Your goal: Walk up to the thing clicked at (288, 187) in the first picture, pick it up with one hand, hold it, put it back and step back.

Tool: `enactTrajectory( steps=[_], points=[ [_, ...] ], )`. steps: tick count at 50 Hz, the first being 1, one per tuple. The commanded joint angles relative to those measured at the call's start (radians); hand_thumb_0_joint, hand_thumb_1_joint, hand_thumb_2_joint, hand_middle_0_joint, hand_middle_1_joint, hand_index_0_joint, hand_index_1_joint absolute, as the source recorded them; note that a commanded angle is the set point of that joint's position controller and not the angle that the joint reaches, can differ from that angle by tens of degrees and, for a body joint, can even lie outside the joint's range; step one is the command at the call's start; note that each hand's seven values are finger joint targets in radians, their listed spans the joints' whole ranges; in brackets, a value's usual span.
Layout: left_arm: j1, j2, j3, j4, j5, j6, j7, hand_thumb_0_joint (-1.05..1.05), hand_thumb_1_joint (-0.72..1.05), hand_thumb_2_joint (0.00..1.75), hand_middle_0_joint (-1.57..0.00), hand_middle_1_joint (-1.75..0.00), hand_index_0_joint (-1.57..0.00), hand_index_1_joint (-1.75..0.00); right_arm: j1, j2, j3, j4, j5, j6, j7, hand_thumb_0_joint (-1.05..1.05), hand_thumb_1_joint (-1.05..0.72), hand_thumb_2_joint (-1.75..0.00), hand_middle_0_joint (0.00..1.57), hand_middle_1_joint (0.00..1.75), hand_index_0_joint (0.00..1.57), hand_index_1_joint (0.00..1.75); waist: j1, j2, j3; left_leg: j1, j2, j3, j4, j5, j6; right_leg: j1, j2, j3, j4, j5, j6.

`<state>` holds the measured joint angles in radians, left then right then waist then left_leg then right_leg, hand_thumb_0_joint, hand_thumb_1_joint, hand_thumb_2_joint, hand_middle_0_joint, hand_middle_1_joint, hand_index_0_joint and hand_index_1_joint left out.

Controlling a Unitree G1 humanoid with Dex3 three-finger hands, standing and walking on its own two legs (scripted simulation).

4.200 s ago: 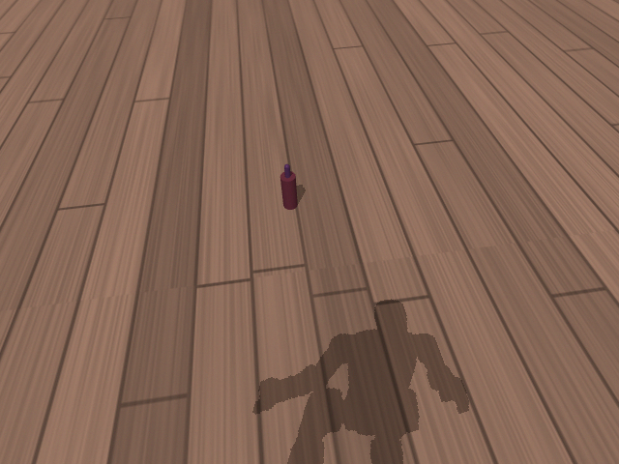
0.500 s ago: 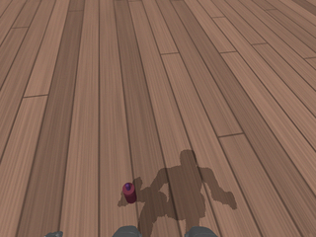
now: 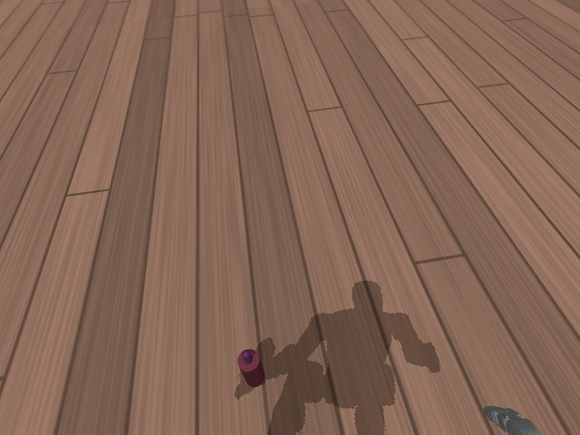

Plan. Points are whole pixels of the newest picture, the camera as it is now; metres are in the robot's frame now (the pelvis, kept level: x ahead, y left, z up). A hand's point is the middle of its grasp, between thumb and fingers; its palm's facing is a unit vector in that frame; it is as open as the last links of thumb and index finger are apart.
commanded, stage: walk up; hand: left
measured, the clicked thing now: (250, 365) +0.39 +0.19 -0.66
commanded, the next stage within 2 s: stand in 0.90 s
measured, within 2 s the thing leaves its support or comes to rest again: neither
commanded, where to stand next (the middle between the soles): +0.05 -0.02 m, yaw +0 degrees
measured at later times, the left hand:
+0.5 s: hand out of the picture +0.11 +0.25 -0.15, palm faces -0.03 -0.95 -0.31, open 7.4 cm
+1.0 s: hand out of the picture +0.10 +0.25 -0.15, palm faces -0.02 -0.95 -0.32, open 7.4 cm
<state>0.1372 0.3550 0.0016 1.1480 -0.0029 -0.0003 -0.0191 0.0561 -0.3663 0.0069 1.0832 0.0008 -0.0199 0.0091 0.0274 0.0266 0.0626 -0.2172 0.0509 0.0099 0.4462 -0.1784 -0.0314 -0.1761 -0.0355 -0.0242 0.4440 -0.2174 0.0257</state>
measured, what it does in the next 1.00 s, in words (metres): stands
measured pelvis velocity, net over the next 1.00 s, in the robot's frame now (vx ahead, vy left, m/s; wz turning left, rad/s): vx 0.02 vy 0.00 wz -0.01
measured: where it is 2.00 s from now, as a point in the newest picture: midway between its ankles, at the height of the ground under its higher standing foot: outside the picture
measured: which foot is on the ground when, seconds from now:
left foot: down 0.00-1.00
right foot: down 0.00-1.00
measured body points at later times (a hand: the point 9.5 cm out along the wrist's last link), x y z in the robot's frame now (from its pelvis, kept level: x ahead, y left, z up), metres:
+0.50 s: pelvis +0.01 +0.00 +0.01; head +0.02 +0.01 +0.46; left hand +0.11 +0.30 -0.13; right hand +0.07 -0.31 -0.12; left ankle +0.04 +0.14 -0.74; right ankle +0.02 -0.14 -0.74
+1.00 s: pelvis +0.02 +0.00 +0.01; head +0.03 +0.01 +0.46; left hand +0.10 +0.30 -0.13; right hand +0.11 -0.30 -0.12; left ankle +0.04 +0.14 -0.74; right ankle +0.02 -0.14 -0.74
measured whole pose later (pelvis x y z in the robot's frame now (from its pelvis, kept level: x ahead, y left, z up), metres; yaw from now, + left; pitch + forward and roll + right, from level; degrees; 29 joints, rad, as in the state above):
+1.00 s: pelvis +0.02 +0.00 +0.01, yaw -1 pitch -2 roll +0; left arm 0.09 0.34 0.01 1.17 0.01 0.00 -0.01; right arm 0.07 -0.35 0.00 1.15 -0.02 -0.01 0.01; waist 0.00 0.00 0.05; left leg -0.15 0.04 0.03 0.33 -0.15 -0.03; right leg -0.11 -0.04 -0.01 0.32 -0.18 0.04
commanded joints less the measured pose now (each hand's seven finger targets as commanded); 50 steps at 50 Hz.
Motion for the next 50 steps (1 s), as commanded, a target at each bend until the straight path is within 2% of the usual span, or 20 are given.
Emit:
enactTrajectory(
  steps=[1,4,8,12,16,17,21,27,31,36,44,45,50],
  points=[
    [-0.080,0.215,0.041,-0.058,-0.001,-0.026,0.014,0.00,0.90,0.90,-0.20,-0.30,-0.20,-0.30,-0.042,-0.209,-0.046,-0.026,0.004,-0.017,-0.011,0.00,-0.90,-0.90,0.20,0.30,0.20,0.30,-0.028,-0.080,-0.088,0.101,0.079,-0.073,-0.090,0.080,0.050,-0.033,-0.109,0.110,-0.157,0.077,-0.044],
    [-0.086,0.208,0.043,-0.048,0.001,-0.023,0.014,0.00,0.90,0.90,-0.20,-0.30,-0.20,-0.30,-0.051,-0.206,-0.045,-0.011,-0.001,-0.016,-0.010,0.00,-0.90,-0.90,0.20,0.30,0.20,0.30,-0.024,-0.066,-0.076,0.093,0.081,-0.075,-0.118,0.061,0.046,-0.025,-0.105,0.105,-0.171,0.047,-0.041],
    [-0.093,0.205,0.047,-0.042,0.002,-0.020,0.014,0.00,0.90,0.90,-0.20,-0.30,-0.20,-0.30,-0.049,-0.206,-0.042,0.007,-0.003,-0.021,-0.012,0.00,-0.90,-0.90,0.20,0.30,0.20,0.30,-0.019,-0.034,-0.100,0.083,0.090,-0.076,-0.147,0.083,0.043,0.036,-0.103,0.092,-0.160,0.085,-0.042],
    [-0.107,0.205,0.049,-0.042,0.004,-0.016,0.013,0.00,0.90,0.90,-0.20,-0.30,-0.20,-0.30,-0.046,-0.204,-0.041,0.015,-0.005,-0.022,-0.014,0.00,-0.90,-0.90,0.20,0.30,0.20,0.30,-0.021,-0.027,-0.095,0.066,0.088,-0.075,-0.163,0.057,0.041,0.055,-0.101,0.093,-0.166,0.087,-0.041],
    [-0.121,0.205,0.053,-0.042,0.005,-0.013,0.014,0.00,0.90,0.90,-0.20,-0.30,-0.20,-0.30,-0.040,-0.202,-0.043,0.022,-0.007,-0.025,-0.017,0.00,-0.90,-0.90,0.20,0.30,0.20,0.30,-0.026,-0.016,-0.110,0.067,0.091,-0.070,-0.166,0.106,0.039,0.076,-0.099,0.085,-0.161,0.116,-0.042],
    [-0.107,0.199,0.051,-0.042,0.003,-0.013,0.014,0.00,0.90,0.90,-0.20,-0.30,-0.20,-0.30,-0.045,-0.206,-0.041,0.021,-0.005,-0.025,-0.016,0.00,-0.90,-0.90,0.20,0.30,0.20,0.30,-0.019,-0.007,-0.109,0.080,0.091,-0.069,-0.165,0.100,0.040,0.069,-0.099,0.087,-0.165,0.119,-0.039],
    [-0.123,0.196,0.051,-0.042,0.005,-0.010,0.014,0.00,0.90,0.90,-0.20,-0.30,-0.20,-0.30,-0.038,-0.209,-0.044,0.026,-0.008,-0.024,-0.018,0.00,-0.90,-0.90,0.20,0.30,0.20,0.30,-0.029,-0.007,-0.095,0.067,0.092,-0.071,-0.172,0.069,0.043,0.062,-0.096,0.086,-0.169,0.099,-0.040],
    [-0.133,0.197,0.052,-0.040,0.005,-0.010,0.012,0.00,0.90,0.90,-0.20,-0.30,-0.20,-0.30,-0.025,-0.205,-0.043,0.031,-0.007,-0.024,-0.018,0.00,-0.90,-0.90,0.20,0.30,0.20,0.30,-0.034,-0.019,-0.099,0.069,0.088,-0.068,-0.174,0.072,0.042,0.071,-0.098,0.089,-0.165,0.119,-0.037],
    [-0.114,0.191,0.052,-0.038,0.006,-0.011,0.013,0.00,0.90,0.90,-0.20,-0.30,-0.20,-0.30,-0.029,-0.201,-0.043,0.024,-0.006,-0.023,-0.019,0.00,-0.90,-0.90,0.20,0.30,0.20,0.30,-0.029,-0.027,-0.118,0.104,0.093,-0.060,-0.157,0.121,0.045,0.064,-0.096,0.084,-0.170,0.130,-0.037],
    [-0.112,0.191,0.051,-0.035,0.006,-0.010,0.015,0.00,0.90,0.90,-0.20,-0.30,-0.20,-0.30,-0.036,-0.200,-0.044,0.021,-0.005,-0.020,-0.018,0.00,-0.90,-0.90,0.20,0.30,0.20,0.30,-0.031,-0.029,-0.088,0.099,0.089,-0.061,-0.162,0.107,0.041,0.043,-0.093,0.082,-0.179,0.124,-0.032],
    [-0.103,0.192,0.051,-0.036,0.009,-0.012,0.016,0.00,0.90,0.90,-0.20,-0.30,-0.20,-0.30,-0.044,-0.200,-0.047,0.017,-0.004,-0.016,-0.016,0.00,-0.90,-0.90,0.20,0.30,0.20,0.30,-0.033,-0.030,-0.090,0.114,0.088,-0.060,-0.165,0.100,0.044,0.043,-0.093,0.083,-0.188,0.120,-0.031],
    [-0.098,0.205,0.049,-0.046,0.016,-0.020,0.019,0.00,0.90,0.90,-0.20,-0.30,-0.20,-0.30,-0.036,-0.196,-0.048,0.017,-0.013,-0.010,-0.016,0.00,-0.90,-0.90,0.20,0.30,0.20,0.30,-0.033,-0.017,-0.090,0.109,0.090,-0.060,-0.160,0.090,0.037,0.051,-0.106,0.089,-0.191,0.104,-0.031],
    [-0.095,0.208,0.047,-0.051,0.014,-0.028,0.022,0.00,0.90,0.90,-0.20,-0.30,-0.20,-0.30,-0.037,-0.194,-0.046,0.011,-0.011,-0.009,-0.012,0.00,-0.90,-0.90,0.20,0.30,0.20,0.30,-0.033,-0.018,-0.098,0.113,0.091,-0.066,-0.159,0.115,0.038,0.060,-0.108,0.088,-0.190,0.124,-0.029]
  ],
)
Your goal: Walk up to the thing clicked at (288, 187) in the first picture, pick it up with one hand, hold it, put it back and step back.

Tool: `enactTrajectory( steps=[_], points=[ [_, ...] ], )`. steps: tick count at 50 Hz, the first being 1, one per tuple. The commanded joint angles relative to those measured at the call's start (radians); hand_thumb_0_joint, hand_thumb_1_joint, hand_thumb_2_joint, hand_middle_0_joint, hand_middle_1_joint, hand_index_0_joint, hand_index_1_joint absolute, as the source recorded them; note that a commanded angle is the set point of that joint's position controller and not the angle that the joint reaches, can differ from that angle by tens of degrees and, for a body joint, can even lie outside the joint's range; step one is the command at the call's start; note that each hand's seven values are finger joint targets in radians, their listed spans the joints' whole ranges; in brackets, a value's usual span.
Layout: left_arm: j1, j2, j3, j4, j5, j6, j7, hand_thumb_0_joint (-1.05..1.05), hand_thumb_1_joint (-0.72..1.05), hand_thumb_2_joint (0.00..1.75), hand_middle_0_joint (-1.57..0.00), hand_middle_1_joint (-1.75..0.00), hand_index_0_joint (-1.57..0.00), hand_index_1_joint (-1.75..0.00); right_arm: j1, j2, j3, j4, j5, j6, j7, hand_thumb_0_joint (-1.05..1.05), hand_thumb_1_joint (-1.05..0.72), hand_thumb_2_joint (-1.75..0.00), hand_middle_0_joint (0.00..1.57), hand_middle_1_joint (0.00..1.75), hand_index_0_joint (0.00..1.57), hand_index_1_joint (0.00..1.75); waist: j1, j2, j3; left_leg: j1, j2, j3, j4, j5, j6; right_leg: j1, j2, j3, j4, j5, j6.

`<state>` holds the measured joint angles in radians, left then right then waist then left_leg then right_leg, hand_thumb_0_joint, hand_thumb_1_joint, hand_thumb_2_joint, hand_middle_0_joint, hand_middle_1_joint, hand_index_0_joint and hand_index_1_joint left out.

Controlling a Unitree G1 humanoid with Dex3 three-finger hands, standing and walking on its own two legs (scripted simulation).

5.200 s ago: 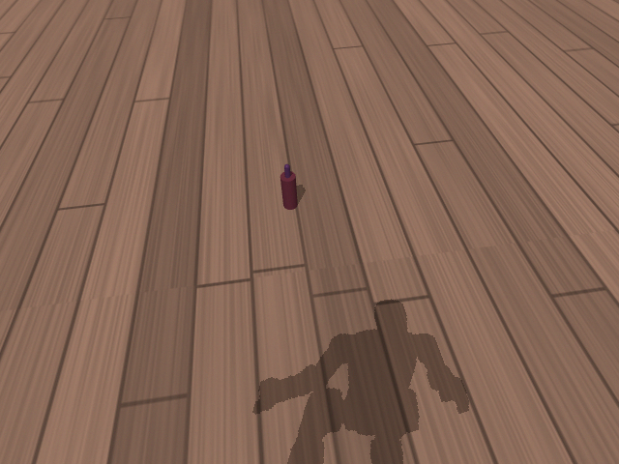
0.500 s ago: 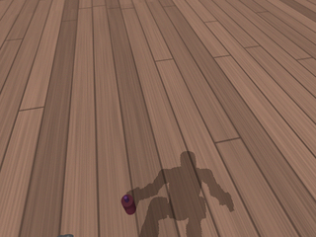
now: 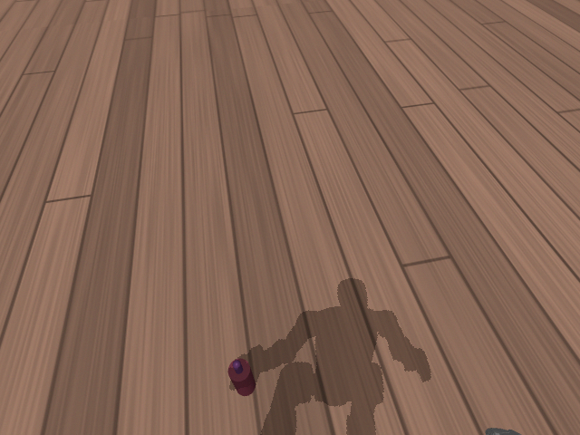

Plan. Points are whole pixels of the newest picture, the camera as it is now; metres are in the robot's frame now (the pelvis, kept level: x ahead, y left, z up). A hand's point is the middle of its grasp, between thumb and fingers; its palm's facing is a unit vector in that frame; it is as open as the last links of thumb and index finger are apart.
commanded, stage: stand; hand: left
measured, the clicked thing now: (241, 375) +0.37 +0.18 -0.66
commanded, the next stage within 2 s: none
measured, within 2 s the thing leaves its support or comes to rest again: neither
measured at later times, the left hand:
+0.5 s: hand out of the picture +0.08 +0.26 -0.16, palm faces -0.02 -0.94 -0.34, open 7.4 cm
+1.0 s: hand out of the picture +0.08 +0.26 -0.16, palm faces -0.02 -0.94 -0.34, open 7.4 cm
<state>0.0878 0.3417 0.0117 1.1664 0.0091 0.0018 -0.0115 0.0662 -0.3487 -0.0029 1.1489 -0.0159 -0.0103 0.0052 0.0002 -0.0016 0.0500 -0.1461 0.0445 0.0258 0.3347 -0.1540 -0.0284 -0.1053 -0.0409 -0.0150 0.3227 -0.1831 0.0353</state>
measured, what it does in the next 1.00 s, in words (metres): stands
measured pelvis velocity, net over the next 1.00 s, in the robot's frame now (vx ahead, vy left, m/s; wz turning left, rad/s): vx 0.01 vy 0.00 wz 0.00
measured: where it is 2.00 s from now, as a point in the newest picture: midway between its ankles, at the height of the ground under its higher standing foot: outside the picture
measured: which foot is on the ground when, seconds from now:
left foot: down 0.00-1.00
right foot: down 0.00-1.00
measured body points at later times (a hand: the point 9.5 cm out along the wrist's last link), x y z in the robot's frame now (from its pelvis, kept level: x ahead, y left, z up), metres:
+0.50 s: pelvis +0.01 +0.00 +0.00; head +0.02 +0.00 +0.45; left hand +0.09 +0.31 -0.13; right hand +0.09 -0.30 -0.13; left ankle +0.02 +0.14 -0.75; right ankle +0.00 -0.14 -0.75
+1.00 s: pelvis +0.01 +0.00 +0.00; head +0.02 +0.01 +0.45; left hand +0.08 +0.31 -0.13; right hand +0.09 -0.30 -0.13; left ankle +0.02 +0.14 -0.75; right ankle +0.00 -0.14 -0.75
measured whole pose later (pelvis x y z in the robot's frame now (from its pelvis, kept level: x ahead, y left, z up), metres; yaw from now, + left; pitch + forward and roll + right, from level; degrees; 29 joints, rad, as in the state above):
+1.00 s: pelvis +0.01 +0.00 +0.00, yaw +0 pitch -2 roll +0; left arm 0.12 0.35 0.00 1.13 0.01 0.00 -0.01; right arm 0.10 -0.35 0.00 1.14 -0.02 -0.01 0.01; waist 0.00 0.00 0.05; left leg -0.13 0.03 0.03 0.33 -0.17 -0.02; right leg -0.08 -0.05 -0.02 0.32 -0.20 0.04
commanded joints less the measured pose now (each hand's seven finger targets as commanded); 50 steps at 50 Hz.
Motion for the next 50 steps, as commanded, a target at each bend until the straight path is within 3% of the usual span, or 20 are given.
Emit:
enactTrajectory(
  steps=[1,16,25,50],
  points=[
    [-0.040,0.220,0.037,-0.070,0.002,-0.031,0.013,0.00,0.90,0.90,-0.20,-0.30,-0.20,-0.30,-0.046,-0.210,-0.035,-0.055,0.005,-0.020,-0.008,0.00,-0.90,-0.90,0.20,0.30,0.20,0.30,-0.003,0.009,-0.088,0.042,0.100,-0.083,-0.052,0.100,0.035,-0.005,-0.103,0.077,-0.063,0.104,-0.038],
    [-0.026,0.222,0.032,-0.087,0.000,-0.029,0.017,0.00,0.90,0.90,-0.20,-0.30,-0.20,-0.30,-0.035,-0.215,-0.037,-0.061,0.005,-0.019,-0.008,0.00,-0.90,-0.90,0.20,0.30,0.20,0.30,-0.001,0.009,-0.087,0.054,0.100,-0.082,-0.049,0.157,0.036,0.005,-0.104,0.064,-0.055,0.132,-0.040],
    [-0.014,0.225,0.031,-0.088,-0.001,-0.029,0.018,0.00,0.90,0.90,-0.20,-0.30,-0.20,-0.30,-0.031,-0.216,-0.038,-0.061,0.007,-0.017,-0.007,0.00,-0.90,-0.90,0.20,0.30,0.20,0.30,-0.001,0.009,-0.066,0.049,0.094,-0.084,-0.057,0.119,0.033,-0.010,-0.099,0.061,-0.063,0.087,-0.037],
    [0.001,0.225,0.031,-0.098,0.003,-0.027,0.018,0.00,0.90,0.90,-0.20,-0.30,-0.20,-0.30,-0.020,-0.215,-0.037,-0.067,0.007,-0.019,-0.010,0.00,-0.90,-0.90,0.20,0.30,0.20,0.30,0.000,0.007,-0.075,0.056,0.093,-0.077,-0.049,0.147,0.037,0.007,-0.105,0.062,-0.057,0.140,-0.042]
  ],
)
